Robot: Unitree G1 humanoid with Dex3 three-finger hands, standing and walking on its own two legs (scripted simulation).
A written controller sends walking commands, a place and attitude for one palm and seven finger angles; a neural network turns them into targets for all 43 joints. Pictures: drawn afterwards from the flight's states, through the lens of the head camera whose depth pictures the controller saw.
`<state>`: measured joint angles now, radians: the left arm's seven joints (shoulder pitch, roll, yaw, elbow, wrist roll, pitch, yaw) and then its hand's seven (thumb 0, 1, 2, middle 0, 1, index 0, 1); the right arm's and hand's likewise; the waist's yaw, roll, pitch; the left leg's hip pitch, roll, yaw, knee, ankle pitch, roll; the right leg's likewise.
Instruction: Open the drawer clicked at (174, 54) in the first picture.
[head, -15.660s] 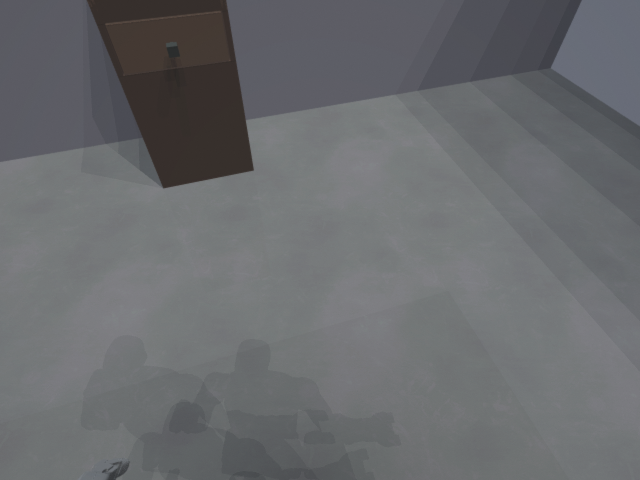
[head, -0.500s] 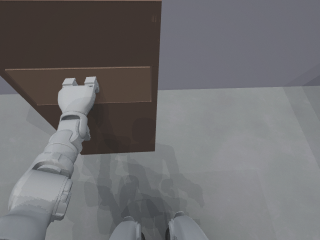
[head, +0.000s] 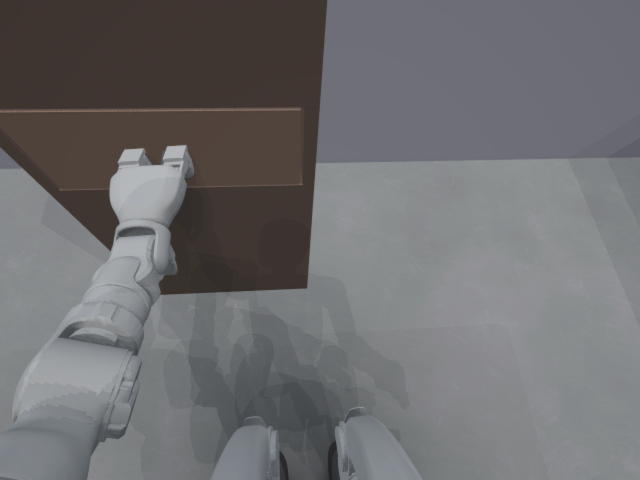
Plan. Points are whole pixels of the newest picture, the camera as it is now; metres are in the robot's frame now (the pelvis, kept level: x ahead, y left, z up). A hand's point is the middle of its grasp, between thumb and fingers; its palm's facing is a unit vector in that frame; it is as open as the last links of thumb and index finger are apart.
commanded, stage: lower the fingers behind the handle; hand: left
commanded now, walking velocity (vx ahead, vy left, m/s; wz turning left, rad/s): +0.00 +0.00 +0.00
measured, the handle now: (165, 173) +0.53 +0.19 -0.03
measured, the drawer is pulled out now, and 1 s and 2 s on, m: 0.00 0.00 0.07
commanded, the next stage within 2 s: close the thumb around the handle in 0.38 s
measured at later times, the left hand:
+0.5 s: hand (165, 210) +0.48 +0.19 -0.04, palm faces -0.07 -0.02 -1.00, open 13.9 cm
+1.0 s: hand (165, 211) +0.48 +0.19 -0.04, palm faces -0.07 -0.01 -1.00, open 7.2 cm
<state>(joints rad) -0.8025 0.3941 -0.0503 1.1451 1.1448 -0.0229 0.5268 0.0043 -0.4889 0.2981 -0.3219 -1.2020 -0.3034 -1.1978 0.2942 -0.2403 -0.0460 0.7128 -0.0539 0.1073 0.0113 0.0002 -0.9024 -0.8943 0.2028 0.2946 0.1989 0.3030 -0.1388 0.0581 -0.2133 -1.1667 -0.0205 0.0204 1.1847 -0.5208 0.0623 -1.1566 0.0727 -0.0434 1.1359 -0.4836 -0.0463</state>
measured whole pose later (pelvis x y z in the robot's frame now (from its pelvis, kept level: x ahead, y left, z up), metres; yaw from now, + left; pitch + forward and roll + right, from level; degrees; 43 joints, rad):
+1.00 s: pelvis +0.00 +0.00 +0.00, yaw +0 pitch +29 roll -2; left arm -0.80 0.39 -0.07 1.14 1.13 0.00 0.51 0.00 0.48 0.72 -0.37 -1.30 -0.37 -1.30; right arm 0.29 -0.24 -0.04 0.71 -0.05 0.11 0.01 0.00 -0.90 -0.89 0.20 0.29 0.20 0.30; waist -0.13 0.06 -0.21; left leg -1.16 -0.02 0.02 1.18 -0.53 0.06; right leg -1.15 0.07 -0.05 1.13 -0.49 -0.05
